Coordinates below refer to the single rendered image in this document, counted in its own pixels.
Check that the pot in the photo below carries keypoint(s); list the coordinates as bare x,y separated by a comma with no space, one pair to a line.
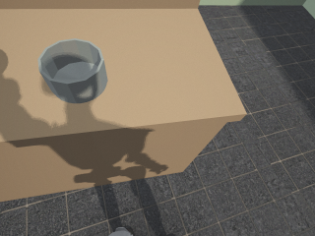
74,70

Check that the table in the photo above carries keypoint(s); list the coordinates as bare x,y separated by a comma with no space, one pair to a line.
167,95

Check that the robot left shin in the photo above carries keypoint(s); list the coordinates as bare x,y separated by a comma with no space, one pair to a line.
121,229

